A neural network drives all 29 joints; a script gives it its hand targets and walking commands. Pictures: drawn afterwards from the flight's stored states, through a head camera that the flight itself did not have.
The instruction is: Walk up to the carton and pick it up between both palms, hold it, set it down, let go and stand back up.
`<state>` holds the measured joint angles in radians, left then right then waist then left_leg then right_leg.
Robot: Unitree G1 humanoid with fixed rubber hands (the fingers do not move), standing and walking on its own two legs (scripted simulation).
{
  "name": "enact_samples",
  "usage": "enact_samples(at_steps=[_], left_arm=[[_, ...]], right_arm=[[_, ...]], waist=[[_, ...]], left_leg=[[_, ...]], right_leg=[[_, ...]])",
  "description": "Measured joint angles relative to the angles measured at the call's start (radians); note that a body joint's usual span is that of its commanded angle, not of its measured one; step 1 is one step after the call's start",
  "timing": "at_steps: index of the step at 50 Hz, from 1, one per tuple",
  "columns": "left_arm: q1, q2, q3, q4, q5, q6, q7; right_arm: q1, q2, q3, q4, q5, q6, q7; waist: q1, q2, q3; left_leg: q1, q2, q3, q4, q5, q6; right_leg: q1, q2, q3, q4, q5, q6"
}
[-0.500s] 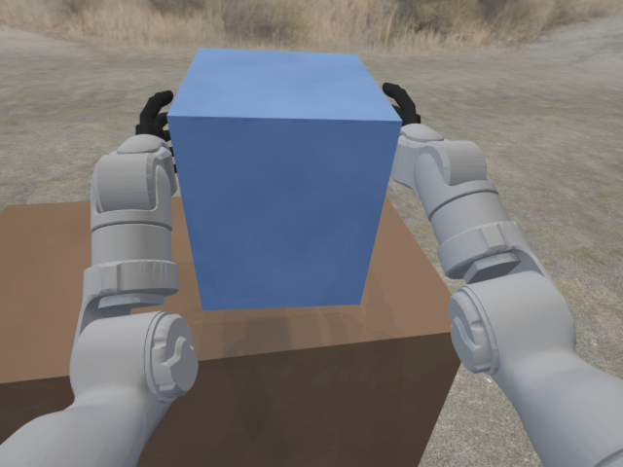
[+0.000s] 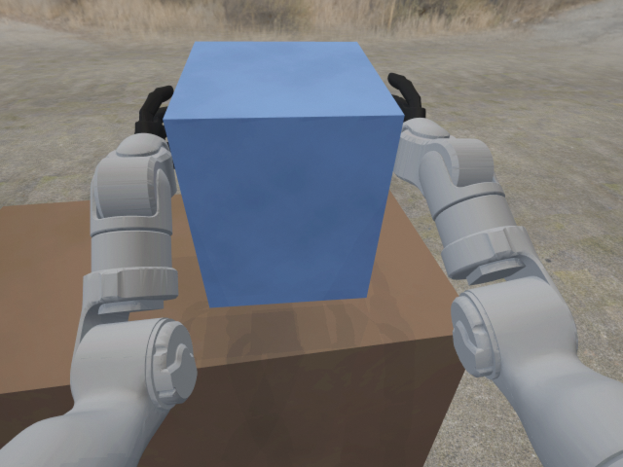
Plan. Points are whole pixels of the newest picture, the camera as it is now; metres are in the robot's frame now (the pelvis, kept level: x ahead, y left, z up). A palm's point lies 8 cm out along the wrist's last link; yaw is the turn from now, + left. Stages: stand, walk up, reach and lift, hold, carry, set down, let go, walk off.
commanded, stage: hold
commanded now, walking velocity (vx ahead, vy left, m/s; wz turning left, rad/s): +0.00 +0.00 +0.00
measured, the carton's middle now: (283, 174) +0.38 +0.01 +0.25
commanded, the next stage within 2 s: set down in 0.02 s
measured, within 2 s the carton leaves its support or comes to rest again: neither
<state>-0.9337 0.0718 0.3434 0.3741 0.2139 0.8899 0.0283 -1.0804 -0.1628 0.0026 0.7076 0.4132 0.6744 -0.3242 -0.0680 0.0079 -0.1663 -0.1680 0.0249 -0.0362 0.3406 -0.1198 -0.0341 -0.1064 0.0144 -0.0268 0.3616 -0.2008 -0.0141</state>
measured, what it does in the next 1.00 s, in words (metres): stands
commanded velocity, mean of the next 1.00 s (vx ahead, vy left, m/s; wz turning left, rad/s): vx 0.00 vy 0.00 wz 0.00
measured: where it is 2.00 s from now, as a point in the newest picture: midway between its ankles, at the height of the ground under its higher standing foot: outside the picture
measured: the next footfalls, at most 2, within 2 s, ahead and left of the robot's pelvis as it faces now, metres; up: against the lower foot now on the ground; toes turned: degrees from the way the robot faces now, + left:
none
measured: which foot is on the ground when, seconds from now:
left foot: down 0.00-1.00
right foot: down 0.00-1.00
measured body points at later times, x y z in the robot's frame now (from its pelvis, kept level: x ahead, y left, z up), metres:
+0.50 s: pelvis +0.00 +0.00 +0.00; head -0.08 +0.04 +0.44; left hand +0.40 +0.19 +0.30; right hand +0.40 -0.11 +0.32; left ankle +0.04 +0.14 -0.75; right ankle +0.00 -0.10 -0.75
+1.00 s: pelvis +0.00 +0.00 +0.00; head -0.08 +0.02 +0.44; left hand +0.40 +0.17 +0.26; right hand +0.40 -0.13 +0.25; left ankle +0.04 +0.14 -0.75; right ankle +0.00 -0.10 -0.75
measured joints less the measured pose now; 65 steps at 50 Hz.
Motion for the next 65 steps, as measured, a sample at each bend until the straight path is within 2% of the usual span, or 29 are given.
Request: enact_samples(at_steps=[5, 10, 13, 20, 23, 26, 30, 33, 36, 41, 47, 55, 61, 65], left_arm=[[0.006, 0.000, 0.000, -0.002, 0.000, 0.019, -0.012], [-0.005, 0.000, 0.011, 0.011, 0.000, -0.008, -0.010], [-0.045, 0.000, 0.055, 0.065, 0.002, -0.059, -0.006], [-0.134, 0.000, 0.170, 0.176, 0.074, -0.207, -0.039], [-0.126, 0.000, 0.177, 0.189, 0.117, -0.222, -0.062], [-0.092, 0.000, 0.175, 0.189, 0.124, -0.231, -0.072], [-0.020, -0.001, 0.100, 0.174, 0.124, -0.268, -0.068], [0.047, -0.006, 0.018, 0.111, 0.115, -0.283, -0.041], [0.090, -0.011, -0.019, 0.050, 0.100, -0.287, -0.019], [0.092, -0.016, -0.014, 0.040, 0.098, -0.273, -0.018], [0.077, -0.050, 0.062, 0.045, 0.098, -0.261, -0.022], [0.049, -0.053, 0.121, 0.129, 0.100, -0.291, -0.031], [0.049, -0.053, 0.109, 0.135, 0.100, -0.341, -0.025], [0.049, -0.054, 0.104, 0.135, 0.100, -0.349, -0.019]], right_arm=[[0.012, 0.000, 0.004, -0.022, 0.000, 0.032, -0.011], [-0.001, 0.000, 0.004, -0.005, -0.001, 0.005, -0.007], [-0.048, 0.007, -0.005, 0.065, -0.049, -0.043, 0.024], [-0.141, 0.067, -0.141, 0.246, -0.211, -0.226, 0.095], [-0.141, 0.082, -0.155, 0.305, -0.240, -0.275, 0.109], [-0.132, 0.095, -0.155, 0.344, -0.243, -0.306, 0.111], [-0.072, 0.106, -0.155, 0.319, -0.242, -0.340, 0.113], [0.006, 0.107, -0.136, 0.240, -0.216, -0.371, 0.122], [0.068, 0.107, -0.106, 0.169, -0.188, -0.392, 0.122], [0.082, 0.107, -0.097, 0.160, -0.185, -0.393, 0.120], [0.082, 0.109, -0.097, 0.187, -0.191, -0.398, 0.125], [0.081, 0.129, -0.117, 0.265, -0.290, -0.440, 0.137], [0.081, 0.134, -0.144, 0.280, -0.307, -0.502, 0.146], [0.081, 0.134, -0.150, 0.293, -0.307, -0.524, 0.151]], waist=[[0.000, 0.020, 0.000], [0.000, 0.014, 0.000], [0.000, 0.001, 0.000], [0.000, -0.051, 0.000], [0.000, -0.079, 0.014], [0.000, -0.097, 0.037], [0.000, -0.102, 0.061], [0.000, -0.097, 0.070], [0.000, -0.082, 0.071], [0.000, -0.041, 0.078], [0.000, -0.021, 0.084], [0.000, -0.059, 0.102], [0.000, -0.092, 0.112], [0.001, -0.092, 0.113]], left_leg=[[0.000, 0.000, 0.000, 0.000, 0.008, 0.000], [0.000, 0.000, 0.000, 0.000, 0.014, 0.000], [0.000, 0.000, 0.000, 0.000, 0.015, 0.001], [0.002, 0.000, 0.000, 0.000, 0.008, 0.003], [0.021, 0.000, 0.000, 0.000, -0.002, 0.003], [0.039, 0.000, 0.000, 0.000, -0.012, 0.003], [0.046, 0.000, 0.000, 0.000, -0.018, 0.000], [0.047, 0.000, 0.000, 0.000, -0.020, -0.004], [0.047, 0.000, 0.000, 0.000, -0.020, -0.005], [0.057, 0.000, 0.000, 0.000, -0.019, -0.005], [0.060, 0.000, 0.000, 0.000, -0.010, 0.000], [0.060, 0.000, 0.000, 0.000, -0.007, 0.004], [0.060, 0.000, 0.000, 0.000, -0.016, 0.004], [0.060, 0.000, 0.000, 0.000, -0.026, 0.004]], right_leg=[[0.000, 0.000, 0.000, 0.000, 0.007, 0.000], [0.000, 0.000, 0.000, 0.000, 0.014, 0.000], [0.000, 0.000, 0.000, 0.000, 0.015, 0.000], [0.002, 0.000, 0.000, 0.000, 0.005, 0.000], [0.021, 0.000, 0.000, 0.000, -0.004, 0.000], [0.041, 0.000, 0.000, -0.004, -0.012, 0.000], [0.055, 0.000, 0.000, -0.017, -0.012, 0.000], [0.057, 0.000, 0.000, -0.022, -0.010, 0.000], [0.059, 0.000, 0.000, -0.024, -0.010, 0.000], [0.069, 0.000, 0.000, -0.025, -0.009, 0.000], [0.072, 0.001, 0.000, -0.025, 0.000, 0.001], [0.072, 0.001, 0.000, -0.025, 0.004, 0.001], [0.072, 0.001, 0.000, -0.025, -0.005, 0.001], [0.072, 0.001, 0.000, -0.025, -0.014, 0.001]])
